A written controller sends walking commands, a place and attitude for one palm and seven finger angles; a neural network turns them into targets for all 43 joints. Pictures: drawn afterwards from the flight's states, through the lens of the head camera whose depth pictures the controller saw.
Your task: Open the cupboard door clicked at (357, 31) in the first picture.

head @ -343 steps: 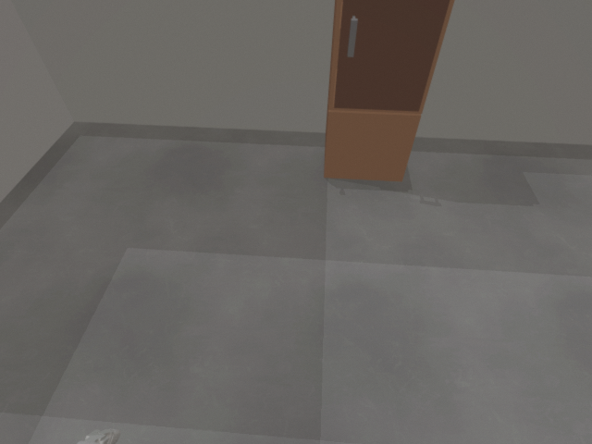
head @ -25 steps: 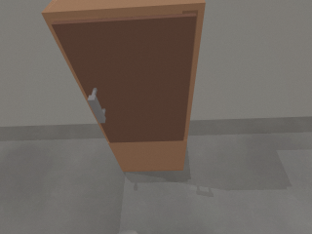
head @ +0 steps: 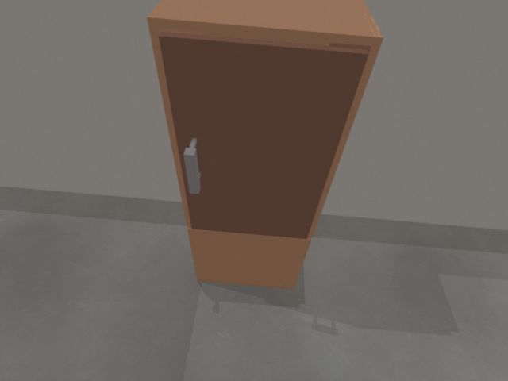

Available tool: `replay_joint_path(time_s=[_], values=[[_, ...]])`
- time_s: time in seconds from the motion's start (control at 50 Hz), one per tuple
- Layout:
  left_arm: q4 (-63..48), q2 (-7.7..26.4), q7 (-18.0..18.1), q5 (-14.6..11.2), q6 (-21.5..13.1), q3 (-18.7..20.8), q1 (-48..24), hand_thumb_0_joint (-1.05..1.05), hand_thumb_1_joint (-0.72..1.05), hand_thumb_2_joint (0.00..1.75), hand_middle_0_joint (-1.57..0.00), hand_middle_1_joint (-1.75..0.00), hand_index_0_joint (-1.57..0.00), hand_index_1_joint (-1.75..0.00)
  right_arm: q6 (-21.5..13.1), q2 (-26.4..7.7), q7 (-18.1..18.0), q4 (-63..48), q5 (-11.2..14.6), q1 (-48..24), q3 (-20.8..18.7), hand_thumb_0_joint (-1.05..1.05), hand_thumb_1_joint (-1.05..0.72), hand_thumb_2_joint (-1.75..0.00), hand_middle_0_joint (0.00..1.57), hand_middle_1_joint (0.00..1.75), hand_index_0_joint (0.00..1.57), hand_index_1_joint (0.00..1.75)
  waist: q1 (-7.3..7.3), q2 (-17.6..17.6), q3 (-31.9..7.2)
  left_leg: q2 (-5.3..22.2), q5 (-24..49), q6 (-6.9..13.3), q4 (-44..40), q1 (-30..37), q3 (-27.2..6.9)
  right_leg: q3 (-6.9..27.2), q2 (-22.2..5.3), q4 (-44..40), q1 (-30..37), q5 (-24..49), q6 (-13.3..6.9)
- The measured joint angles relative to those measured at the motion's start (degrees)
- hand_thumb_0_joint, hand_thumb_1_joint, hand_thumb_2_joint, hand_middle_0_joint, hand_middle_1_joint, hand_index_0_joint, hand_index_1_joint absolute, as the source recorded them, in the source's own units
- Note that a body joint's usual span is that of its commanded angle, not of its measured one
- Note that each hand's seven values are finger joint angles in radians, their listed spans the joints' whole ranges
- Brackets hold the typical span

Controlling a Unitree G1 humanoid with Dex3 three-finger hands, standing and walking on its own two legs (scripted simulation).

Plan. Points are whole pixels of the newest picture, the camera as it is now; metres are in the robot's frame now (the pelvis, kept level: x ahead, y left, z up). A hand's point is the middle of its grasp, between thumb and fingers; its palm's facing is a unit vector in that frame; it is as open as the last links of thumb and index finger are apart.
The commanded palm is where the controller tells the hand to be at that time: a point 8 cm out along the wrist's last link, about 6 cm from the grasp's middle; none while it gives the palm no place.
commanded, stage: come to a stop and stand still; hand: left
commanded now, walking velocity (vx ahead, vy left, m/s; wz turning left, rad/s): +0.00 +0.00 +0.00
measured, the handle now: (194, 166) +0.57 +0.19 -0.04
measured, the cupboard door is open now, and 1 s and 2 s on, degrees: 0 0 0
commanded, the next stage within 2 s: look again from close up in 0.18 s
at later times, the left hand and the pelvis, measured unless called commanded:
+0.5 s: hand out of the picture +0.01 +0.18 -0.17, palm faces -0.01 -0.98 -0.22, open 7.3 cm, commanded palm none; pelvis -0.01 +0.01 +0.00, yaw -1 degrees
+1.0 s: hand out of the picture +0.11 +0.20 -0.10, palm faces +0.23 -0.95 -0.20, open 7.3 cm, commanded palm +0.10 +0.24 -0.07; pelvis -0.01 +0.00 -0.01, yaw +0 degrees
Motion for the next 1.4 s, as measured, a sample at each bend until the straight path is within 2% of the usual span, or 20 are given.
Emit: replay_joint_path(time_s=[0.06, 0.1, 0.14, 0.22, 0.28, 0.4, 0.62, 0.9, 0.92, 0.94, 0.96, 1.0, 1.04, 1.1, 1.16, 1.18, 1.22, 1.26, 1.34, 1.4], values=[[1.0, -0.4, -0.2, -0.1, -0.5, -0.5, 0.4, 0.00, 0.91, 0.90, -0.20, -0.30, -0.20, -0.30, -0.2, 0.6, -1.0, 1.5, 0.1, 0.7, 0.3, 0.01, -0.93, -0.90, 0.20, 0.30, 0.20, 0.30, -0.01, 0.0, 0.0, -0.7, 1.5, 0.5, -2.7, 1.4, 0.3, 0.6, 0.4, 2.5, 1.2, -1.3, 0.0], [1.6, -1.0, -0.2, -0.3, -1.1, -1.0, 0.5, 0.00, 0.91, 0.90, -0.20, -0.30, -0.20, -0.30, -0.5, 0.7, -1.1, 2.3, 0.2, 0.9, 0.4, 0.01, -0.94, -0.90, 0.20, 0.30, 0.20, 0.30, -0.10, 0.0, 0.3, -1.4, 1.8, 0.6, -3.2, 1.8, 0.7, 0.4, 0.4, -0.9, 3.6, -0.2, 0.2], [2.3, -1.5, 0.0, -0.5, -1.9, -1.4, 0.4, 0.00, 0.91, 0.90, -0.20, -0.30, -0.20, -0.30, -1.0, 0.8, -1.2, 2.9, 0.5, 1.1, 0.5, 0.01, -0.93, -0.90, 0.20, 0.30, 0.20, 0.30, -0.22, 0.0, 0.7, -2.0, 1.1, 0.5, -2.0, 1.4, 1.3, 0.6, 0.3, -7.1, 6.8, 5.7, 0.0], [4.0, -4.0, 0.2, -0.7, -2.9, -2.5, -0.1, 0.00, 0.91, 0.90, -0.20, -0.30, -0.20, -0.30, -1.0, 0.1, -1.2, 4.5, 0.9, 1.0, 0.3, 0.01, -0.93, -0.90, 0.20, 0.30, 0.20, 0.30, -1.34, 3.2, 1.3, -0.7, 0.9, -0.1, -1.9, 2.1, 0.8, 0.0, 1.7, -9.3, 8.6, 5.4, -0.8], [4.4, -4.8, 0.4, -0.7, -3.1, -2.9, -0.5, 0.00, 0.91, 0.90, -0.20, -0.30, -0.20, -0.30, -1.2, 0.5, -1.1, 5.4, 0.9, 1.4, 0.6, 0.01, -0.93, -0.90, 0.20, 0.30, 0.20, 0.30, -1.71, 3.4, 1.3, -0.4, 1.5, 0.0, -3.0, 2.5, 0.9, 0.0, 2.1, -10.4, 9.0, 5.8, -1.0], [2.7, -4.8, 1.1, -0.5, -4.6, -3.5, 0.3, 0.01, 0.93, 0.90, -0.20, -0.30, -0.20, -0.30, -1.8, 0.1, -0.2, 2.2, 0.4, 3.6, 0.9, 0.01, -0.92, -0.90, 0.20, 0.30, 0.20, 0.30, -2.61, 4.2, 1.2, 0.4, -0.9, 0.2, 2.8, -1.2, 0.7, -0.2, 2.6, -7.4, 6.6, 4.9, -1.2], [1.3, -4.1, 0.4, -0.6, -4.1, -3.5, 0.3, 0.00, 0.92, 0.90, -0.20, -0.30, -0.20, -0.30, -2.1, 0.8, -0.3, 2.4, 0.2, 5.0, 2.0, 0.01, -0.92, -0.90, 0.20, 0.30, 0.20, 0.30, -2.34, 4.3, 0.3, -0.6, -0.4, 0.6, 1.4, 0.2, 1.4, 0.6, 1.7, -6.6, 6.9, 4.5, -0.8], [2.2, -4.2, 0.7, -0.5, -4.4, -3.2, 0.2, 0.00, 0.92, 0.90, -0.20, -0.30, -0.20, -0.30, -2.4, 0.3, -0.5, 3.9, 0.5, 3.3, 1.7, 0.00, -0.91, -0.90, 0.20, 0.30, 0.20, 0.30, -1.98, 3.7, 1.1, 0.2, -0.1, 0.1, 0.9, 0.2, 1.6, 0.7, 2.5, -7.6, 6.9, 4.9, -1.1], [-6.7, -4.2, 1.0, -2.8, -0.9, -2.4, 3.1, 0.01, 0.92, 0.90, -0.20, -0.30, -0.20, -0.30, -2.9, 0.1, -0.6, 1.7, 1.3, 3.9, 1.9, 0.00, -0.91, -0.90, 0.20, 0.30, 0.20, 0.30, -1.98, 3.5, 1.4, 0.3, -0.4, 0.1, 1.6, -0.3, 1.6, 0.7, 2.6, -7.3, 6.6, 4.9, -1.1], [-17.4, -3.9, 1.7, -4.3, 0.1, -1.5, 6.5, 0.01, 0.93, 0.90, -0.20, -0.30, -0.20, -0.30, -5.1, -0.2, -1.6, -0.6, 1.6, 5.1, 2.0, 0.01, -0.92, -0.90, 0.20, 0.30, 0.20, 0.30, -1.52, 3.0, 1.3, 0.2, -0.6, 0.1, 1.7, -0.3, 1.7, 0.8, 2.5, -6.6, 6.2, 4.6, -1.2], [-26.6, -3.5, 2.9, -5.6, -1.1, -1.4, 9.4, 0.02, 0.93, 0.90, -0.20, -0.30, -0.20, -0.31, -7.8, -0.6, -2.4, -2.6, 2.2, 6.1, 1.7, 0.01, -0.92, -0.90, 0.20, 0.30, 0.20, 0.30, -1.35, 2.9, 0.6, 0.0, -0.7, 0.1, 2.0, -0.8, 1.6, 0.7, 2.3, -5.9, 5.6, 4.2, -1.3], [-39.6, -3.5, 4.2, -8.1, -4.3, -1.0, 11.4, 0.02, 0.92, 0.89, -0.20, -0.31, -0.20, -0.31, -12.4, -1.9, -3.3, -6.4, 3.0, 6.6, 1.0, 0.01, -0.92, -0.90, 0.20, 0.30, 0.20, 0.30, -2.20, 3.2, -0.7, -0.5, -1.2, 0.1, 3.9, -3.0, 0.4, -0.4, 1.6, -4.3, 4.1, 3.3, -1.2], [-46.1, -3.7, 2.9, -9.5, -10.0, 0.7, 9.4, 0.02, 0.90, 0.88, -0.20, -0.32, -0.20, -0.33, -15.2, -3.4, -3.2, -10.4, 2.4, 5.3, 0.1, 0.02, -0.92, -0.90, 0.20, 0.30, 0.20, 0.30, -3.20, 3.4, -2.5, -0.8, -2.2, 0.2, 7.7, -7.6, -0.7, -1.4, 1.0, -1.1, 0.2, 2.1, -1.1], [-48.3, -3.7, -3.7, -11.8, -22.0, 4.1, 4.8, 0.01, 0.84, 0.86, -0.21, -0.35, -0.20, -0.36, -17.8, -4.9, -1.8, -16.8, 1.6, 1.8, -1.6, 0.01, -0.92, -0.90, 0.20, 0.30, 0.20, 0.30, -3.16, 2.5, -5.9, -0.7, -5.0, 0.0, 15.8, -17.0, -0.4, -0.9, 0.8, 7.0, -9.4, -0.5, -1.5], [-48.3, -3.2, -13.7, -14.4, -34.4, 6.2, 2.8, 0.01, 0.78, 0.84, -0.21, -0.39, -0.21, -0.39, -19.1, -6.0, 0.1, -23.1, 1.2, -2.1, -3.1, 0.01, -0.92, -0.90, 0.20, 0.30, 0.20, 0.30, -2.68, 0.9, -8.3, 0.0, -9.0, -0.4, 25.8, -26.7, 0.1, -0.1, 1.1, 16.9, -19.4, -4.0, -1.9], [-48.3, -2.9, -17.0, -14.9, -36.9, 6.6, 2.7, 0.01, 0.76, 0.83, -0.21, -0.40, -0.21, -0.41, -19.2, -6.5, 0.5, -25.1, 1.3, -3.2, -3.5, 0.01, -0.91, -0.90, 0.20, 0.30, 0.20, 0.30, -2.35, 0.5, -8.7, 0.2, -9.2, -0.5, 28.9, -29.5, 0.0, 0.0, 1.3, 20.0, -22.4, -5.2, -2.2], [-48.8, -2.4, -21.8, -16.4, -37.7, 7.0, 3.6, 0.00, 0.71, 0.81, -0.21, -0.43, -0.21, -0.43, -18.5, -7.3, 0.8, -28.8, 1.7, -5.0, -4.1, 0.01, -0.91, -0.90, 0.20, 0.30, 0.20, 0.30, -1.61, -0.2, -9.4, 0.3, -12.6, -0.6, 34.9, -34.3, -0.1, 0.2, 1.3, 25.7, -27.2, -7.6, -2.7], [-49.8, -2.1, -23.9, -17.6, -34.7, 7.2, 5.2, 0.00, 0.67, 0.79, -0.22, -0.46, -0.22, -0.46, -17.5, -7.7, 0.4, -31.8, 2.2, -6.2, -4.2, 0.01, -0.91, -0.90, 0.19, 0.30, 0.20, 0.30, -0.81, -0.5, -9.6, 0.4, -14.7, -1.0, 39.2, -37.7, -0.5, 0.0, 1.2, 29.6, -30.4, -9.3, -2.1], [-55.0, -2.0, -21.4, -17.3, -28.9, 8.3, 9.5, 0.01, 0.57, 0.76, -0.23, -0.52, -0.23, -0.52, -16.1, -6.9, -0.5, -34.8, 2.0, -6.9, -3.3, 0.01, -0.91, -0.90, 0.19, 0.30, 0.20, 0.30, 0.59, 0.2, -9.3, 0.9, -17.1, -1.0, 44.6, -41.9, -2.5, -1.8, 1.6, 33.4, -33.4, -11.1, -2.7], [-60.2, -1.2, -19.3, -16.1, -28.5, 8.6, 10.8, 0.01, 0.50, 0.73, -0.23, -0.56, -0.23, -0.56, -15.3, -5.3, -0.8, -34.0, 1.4, -6.3, -1.5, 0.01, -0.91, -0.90, 0.19, 0.30, 0.20, 0.30, 1.31, 1.0, -8.9, 1.2, -17.7, -1.2, 46.7, -43.9, -4.1, -3.3, 1.8, 34.2, -34.3, -11.4, -3.0]])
